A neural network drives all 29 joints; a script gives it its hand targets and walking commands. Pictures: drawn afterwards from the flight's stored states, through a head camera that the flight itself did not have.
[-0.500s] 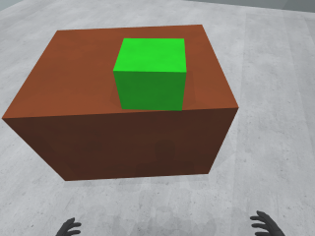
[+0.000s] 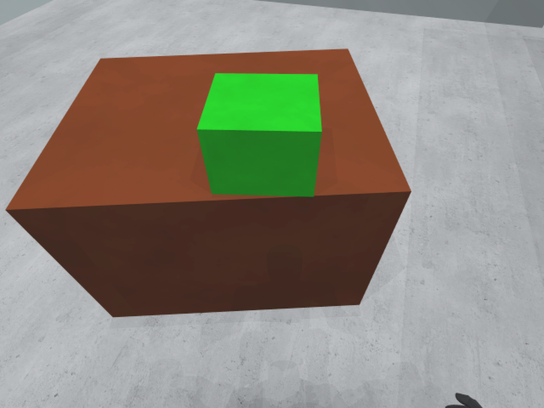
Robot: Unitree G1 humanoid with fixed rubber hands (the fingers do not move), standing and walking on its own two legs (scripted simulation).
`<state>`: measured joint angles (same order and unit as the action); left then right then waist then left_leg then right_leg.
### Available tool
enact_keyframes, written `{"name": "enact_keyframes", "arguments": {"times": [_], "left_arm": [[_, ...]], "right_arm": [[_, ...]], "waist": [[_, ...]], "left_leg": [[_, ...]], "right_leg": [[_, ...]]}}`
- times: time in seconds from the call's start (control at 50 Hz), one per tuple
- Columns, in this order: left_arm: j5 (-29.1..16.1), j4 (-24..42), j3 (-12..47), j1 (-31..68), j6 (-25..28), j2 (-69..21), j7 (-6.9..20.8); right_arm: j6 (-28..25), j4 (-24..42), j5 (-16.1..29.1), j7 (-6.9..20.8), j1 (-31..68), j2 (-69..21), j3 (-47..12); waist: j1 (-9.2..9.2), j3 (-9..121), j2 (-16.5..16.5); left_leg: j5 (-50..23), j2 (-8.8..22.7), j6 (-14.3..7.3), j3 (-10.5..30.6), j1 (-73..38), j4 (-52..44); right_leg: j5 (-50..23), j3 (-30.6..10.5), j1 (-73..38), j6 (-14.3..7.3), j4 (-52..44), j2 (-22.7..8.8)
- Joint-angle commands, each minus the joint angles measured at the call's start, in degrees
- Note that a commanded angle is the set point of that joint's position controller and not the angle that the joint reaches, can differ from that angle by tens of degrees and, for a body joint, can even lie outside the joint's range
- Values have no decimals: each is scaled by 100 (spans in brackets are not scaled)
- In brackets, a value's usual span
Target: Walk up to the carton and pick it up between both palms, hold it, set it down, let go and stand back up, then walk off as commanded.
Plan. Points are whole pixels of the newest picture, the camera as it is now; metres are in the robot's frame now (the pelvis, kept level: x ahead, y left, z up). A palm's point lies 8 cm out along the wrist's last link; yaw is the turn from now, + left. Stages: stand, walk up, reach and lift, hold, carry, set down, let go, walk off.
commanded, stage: stand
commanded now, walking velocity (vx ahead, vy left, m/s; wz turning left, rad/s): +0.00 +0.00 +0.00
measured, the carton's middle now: (264, 134) +0.70 +0.02 -0.02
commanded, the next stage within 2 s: walk up in 1.28 s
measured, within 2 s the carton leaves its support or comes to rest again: neither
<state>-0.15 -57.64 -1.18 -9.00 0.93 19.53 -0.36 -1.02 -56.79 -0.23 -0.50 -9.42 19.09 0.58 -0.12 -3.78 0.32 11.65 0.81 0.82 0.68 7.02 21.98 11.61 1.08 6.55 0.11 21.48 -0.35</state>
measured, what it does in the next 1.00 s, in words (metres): stands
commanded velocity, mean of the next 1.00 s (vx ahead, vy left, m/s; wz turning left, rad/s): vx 0.00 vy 0.00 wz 0.00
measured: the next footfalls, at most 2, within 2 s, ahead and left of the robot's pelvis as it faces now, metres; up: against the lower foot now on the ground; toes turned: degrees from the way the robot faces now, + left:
left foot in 1.72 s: +0.12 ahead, +0.15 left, +0.00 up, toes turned +5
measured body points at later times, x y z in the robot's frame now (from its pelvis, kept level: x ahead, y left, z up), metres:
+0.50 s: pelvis +0.00 +0.00 +0.00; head +0.01 +0.00 +0.45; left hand +0.08 +0.30 -0.13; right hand +0.08 -0.30 -0.13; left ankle +0.01 +0.13 -0.75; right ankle +0.00 -0.12 -0.75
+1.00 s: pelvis +0.00 +0.00 +0.00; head +0.01 +0.00 +0.45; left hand +0.08 +0.29 -0.13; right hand +0.08 -0.30 -0.13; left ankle +0.01 +0.13 -0.75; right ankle +0.00 -0.12 -0.75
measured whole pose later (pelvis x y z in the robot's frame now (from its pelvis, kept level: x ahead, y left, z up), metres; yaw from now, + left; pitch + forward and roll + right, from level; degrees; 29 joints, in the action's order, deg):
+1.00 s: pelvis +0.00 +0.00 +0.00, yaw +0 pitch -3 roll +0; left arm -0.2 -60.1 -1.1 -9.3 1.1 19.2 -0.8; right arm -1.0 -59.6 0.0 -0.9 -9.6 19.0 0.8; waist -0.2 -3.2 0.2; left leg 10.4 1.1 1.1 0.7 5.7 19.2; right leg 10.4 1.2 5.3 -0.1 18.7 0.0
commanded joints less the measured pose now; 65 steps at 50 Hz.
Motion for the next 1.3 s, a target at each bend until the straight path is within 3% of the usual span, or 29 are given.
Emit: {"name": "enact_keyframes", "arguments": {"times": [0.0, 0.04, 0.16, 0.28, 0.32, 0.4, 0.52, 0.56, 0.58, 0.6, 0.66, 0.7, 0.82, 1.0, 1.02, 1.04, 1.06, 1.1, 1.14, 1.2, 1.24, 1.28], "left_arm": [[-9, 305, -219, 185, 122, 951, -69], [-16, 296, -211, 193, 128, 959, -64], [-4, 227, -208, 190, 121, 985, -82], [-19, 152, -235, 136, 103, 1033, -74], [0, 171, -229, 198, 116, 1055, -77], [-13, 155, -225, 128, 126, 1054, -80], [5, 157, -204, 199, 125, 982, -85], [-20, 144, -222, 145, 126, 1020, -88], [17, 148, -235, 142, 134, 1023, -93], [-11, 164, -248, 167, 145, 1099, -93], [-4, 135, -207, 85, 120, 958, -88], [-14, 126, -217, 90, 138, 1039, -93], [-17, 134, -226, 180, 125, 1064, -120], [-23, 106, -227, 81, 138, 1003, -109], [-13, 91, -191, 42, 127, 939, -109], [-13, 85, -226, 82, 132, 1092, -107], [-16, 128, -224, 118, 128, 1045, -114], [-9, 114, -251, 107, 134, 1123, -122], [13, 61, -236, 48, 131, 1097, -118], [4, 82, -247, 66, 130, 1108, -116], [-4, 69, -234, 117, 132, 1071, -113], [-34, 19, -202, -1, 140, 991, -107]], "right_arm": [[-138, 363, 8, -78, 168, 1090, 253], [-153, 330, 36, -79, 171, 1047, 238], [-131, 283, 38, -86, 225, 1030, 203], [-109, 177, 1, -114, 125, 1105, 233], [-125, 183, 2, -97, 99, 1056, 222], [-137, 185, 11, -105, 181, 1114, 217], [-105, 166, 26, -105, 155, 1071, 231], [-126, 134, 24, -108, 126, 1109, 233], [-123, 132, 8, -106, 175, 1136, 259], [-131, 155, 25, -96, 215, 1096, 229], [-118, 120, 18, -99, 84, 1076, 238], [-123, 89, 8, -112, 52, 1121, 259], [-110, 71, 22, -115, 86, 1144, 246], [-113, 33, 15, -115, 150, 1130, 273], [-102, 86, 22, -105, 219, 1088, 248], [-119, 33, 27, -108, 55, 1149, 258], [-119, 25, 28, -97, 96, 1130, 262], [-126, 73, -4, -106, 178, 1130, 259], [-101, 57, 4, -116, 103, 1064, 245], [-96, 58, 20, -102, 143, 1083, 248], [-104, -12, 25, -120, 27, 1059, 225], [-114, 10, 35, -104, 175, 1224, 266]], "waist": [[38, 270, -144], [10, 340, -7], [-6, 293, -131], [-10, 268, 7], [36, 232, -115], [-33, 325, -82], [10, 266, -91], [-21, 280, 95], [-45, 307, -64], [-18, 313, 21], [-5, 357, -123], [-13, 326, -16], [42, 243, -108], [-35, 200, 49], [-50, 290, -102], [35, 218, -48], [-21, 295, 16], [-12, 306, -159], [-1, 350, 1], [-14, 280, -100], [58, 324, 28], [-32, 220, -32]], "left_leg": [[-643, 591, -160, 451, -1, -448], [-704, 615, -148, 478, 7, -471], [-497, 579, -130, 429, 90, -484], [-522, 601, -155, 452, 33, -548], [-541, 601, -148, 437, 47, -571], [-544, 610, -179, 427, 107, -556], [-644, 578, -126, 428, 103, -578], [-661, 644, -158, 488, 22, -578], [-669, 621, -140, 441, -37, -564], [-603, 622, -147, 469, 23, -559], [-700, 592, -131, 390, -28, -526], [-827, 664, -145, 471, -58, -559], [-866, 624, -150, 419, -7, -581], [-627, 641, -157, 476, 0, -623], [-636, 638, -135, 421, -40, -603], [-628, 642, -138, 462, -37, -650], [-760, 656, -143, 446, -76, -645], [-828, 674, -146, 435, -144, -617], [-848, 668, -139, 446, -143, -590], [-726, 637, -126, 414, -77, -605], [-717, 676, -137, 442, -183, -632], [-759, 657, -174, 477, 14, -635]], "right_leg": [[-551, -536, 62, -128, -440, -694], [-555, -516, -4, -115, -457, -662], [-563, -548, -39, -94, -518, -685], [-503, -537, -8, -112, -533, -672], [-484, -561, 17, -134, -502, -700], [-616, -576, -121, -113, -557, -731], [-605, -493, -78, -84, -573, -691], [-579, -526, -42, -102, -633, -704], [-484, -520, -5, -117, -565, -711], [-463, -583, -19, -136, -612, -719], [-584, -524, -94, -101, -599, -711], [-672, -543, -76, -138, -593, -728], [-955, -542, -103, -113, -589, -729], [-488, -552, -62, -105, -682, -737], [-612, -550, -67, -109, -676, -740], [-596, -620, -81, -127, -653, -765], [-671, -572, -58, -133, -623, -749], [-797, -593, -39, -136, -611, -765], [-824, -531, -103, -130, -585, -730], [-627, -537, -100, -107, -676, -714], [-647, -562, -29, -128, -658, -746], [-734, -521, -178, -95, -690, -734]]}}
